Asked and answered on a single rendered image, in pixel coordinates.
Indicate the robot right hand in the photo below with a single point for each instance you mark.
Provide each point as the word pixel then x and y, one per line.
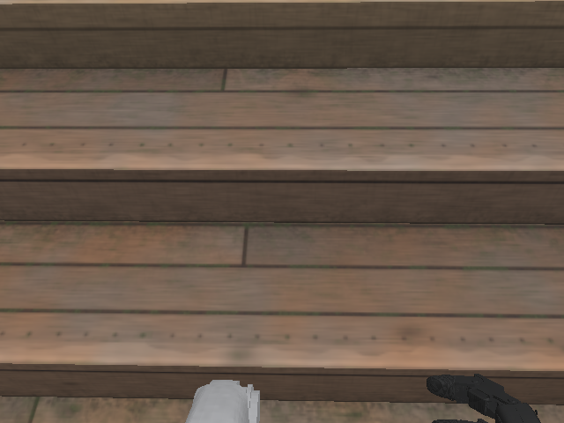
pixel 482 395

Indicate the robot left thigh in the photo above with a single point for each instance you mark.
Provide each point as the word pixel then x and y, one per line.
pixel 225 401

